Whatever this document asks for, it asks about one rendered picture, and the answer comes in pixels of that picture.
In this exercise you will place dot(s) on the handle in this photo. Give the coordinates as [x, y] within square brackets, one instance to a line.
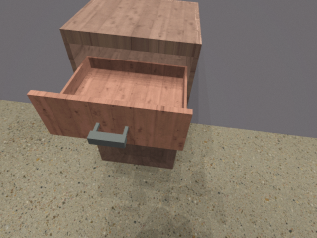
[96, 137]

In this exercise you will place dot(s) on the cabinet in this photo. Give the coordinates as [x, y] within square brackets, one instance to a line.
[157, 31]

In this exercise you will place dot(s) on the drawer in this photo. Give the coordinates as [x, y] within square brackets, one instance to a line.
[149, 98]

